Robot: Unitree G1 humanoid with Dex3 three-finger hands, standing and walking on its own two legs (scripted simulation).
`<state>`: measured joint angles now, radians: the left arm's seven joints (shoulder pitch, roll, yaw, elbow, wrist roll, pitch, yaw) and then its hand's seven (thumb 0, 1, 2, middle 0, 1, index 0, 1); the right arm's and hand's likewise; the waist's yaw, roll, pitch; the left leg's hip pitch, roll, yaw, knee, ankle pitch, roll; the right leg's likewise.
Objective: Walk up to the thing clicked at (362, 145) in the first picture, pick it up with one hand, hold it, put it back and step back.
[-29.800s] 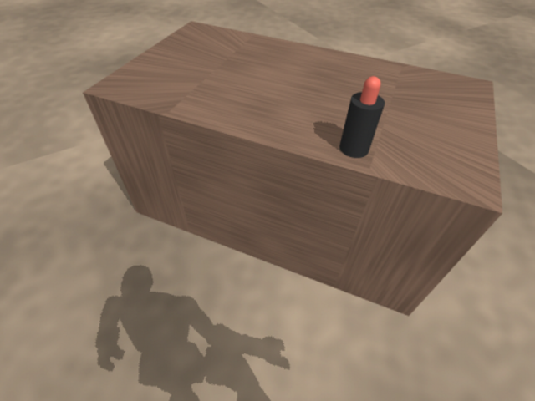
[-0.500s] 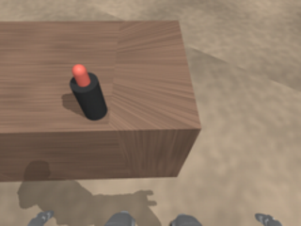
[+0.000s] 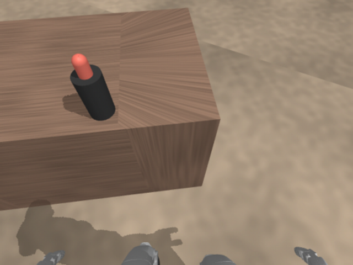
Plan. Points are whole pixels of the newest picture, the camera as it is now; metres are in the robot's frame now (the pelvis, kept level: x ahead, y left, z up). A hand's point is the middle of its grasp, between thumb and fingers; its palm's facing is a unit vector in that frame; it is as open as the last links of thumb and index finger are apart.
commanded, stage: step back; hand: left
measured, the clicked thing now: (91, 87) +0.59 +0.23 +0.01
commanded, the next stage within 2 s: none
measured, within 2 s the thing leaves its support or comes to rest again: neither
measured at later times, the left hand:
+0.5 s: hand out of the picture -0.03 +0.28 -0.14, palm faces +0.07 -0.94 -0.34, open 7.4 cm
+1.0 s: hand out of the picture -0.22 +0.25 -0.11, palm faces +0.04 -0.89 -0.46, open 7.4 cm
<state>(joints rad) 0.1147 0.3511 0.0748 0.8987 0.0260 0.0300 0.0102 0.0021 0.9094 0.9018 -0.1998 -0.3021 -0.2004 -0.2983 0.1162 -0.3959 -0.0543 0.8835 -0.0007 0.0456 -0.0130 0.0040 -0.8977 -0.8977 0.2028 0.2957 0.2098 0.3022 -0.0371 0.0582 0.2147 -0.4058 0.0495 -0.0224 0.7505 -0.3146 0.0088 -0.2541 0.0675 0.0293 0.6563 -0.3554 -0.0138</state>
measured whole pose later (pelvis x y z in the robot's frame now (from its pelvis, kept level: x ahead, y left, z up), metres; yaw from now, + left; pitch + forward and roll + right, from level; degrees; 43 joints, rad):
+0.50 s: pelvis -0.13 +0.01 +0.02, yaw +3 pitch -2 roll -2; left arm 0.14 0.40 0.08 0.83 0.01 0.07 0.01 0.00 0.91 0.90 -0.20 -0.30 -0.20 -0.30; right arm 0.16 -0.35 -0.04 0.88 -0.03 0.02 0.00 0.01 -0.90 -0.90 0.20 0.30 0.21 0.30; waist 0.00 -0.05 0.16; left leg -0.29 0.00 -0.05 0.57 -0.24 0.02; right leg -0.48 0.13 0.16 1.19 -0.49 -0.01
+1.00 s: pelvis -0.30 -0.03 +0.01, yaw +3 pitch -1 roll +2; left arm 0.18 0.35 0.08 0.82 0.05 0.04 0.01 0.00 0.90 0.90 -0.20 -0.30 -0.20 -0.30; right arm 0.22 -0.42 -0.05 0.89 -0.01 0.05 -0.03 0.00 -0.90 -0.90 0.20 0.30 0.21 0.30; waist 0.01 0.04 0.15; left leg -0.41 -0.09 -0.13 1.02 -0.49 -0.03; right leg -0.35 -0.03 -0.01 0.61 -0.25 -0.03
